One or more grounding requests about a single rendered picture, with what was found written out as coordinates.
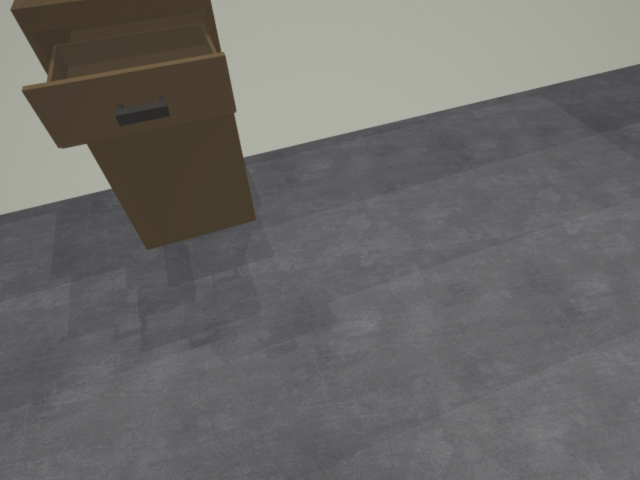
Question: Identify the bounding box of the handle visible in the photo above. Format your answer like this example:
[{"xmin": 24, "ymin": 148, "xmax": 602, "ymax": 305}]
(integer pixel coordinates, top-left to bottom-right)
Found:
[{"xmin": 115, "ymin": 96, "xmax": 170, "ymax": 126}]

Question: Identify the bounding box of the cabinet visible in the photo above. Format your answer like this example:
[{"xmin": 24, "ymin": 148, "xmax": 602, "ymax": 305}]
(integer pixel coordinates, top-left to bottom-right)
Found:
[{"xmin": 10, "ymin": 0, "xmax": 256, "ymax": 250}]

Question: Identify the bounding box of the drawer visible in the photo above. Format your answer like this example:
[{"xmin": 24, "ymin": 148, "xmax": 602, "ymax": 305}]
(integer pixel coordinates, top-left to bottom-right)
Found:
[{"xmin": 22, "ymin": 22, "xmax": 236, "ymax": 149}]

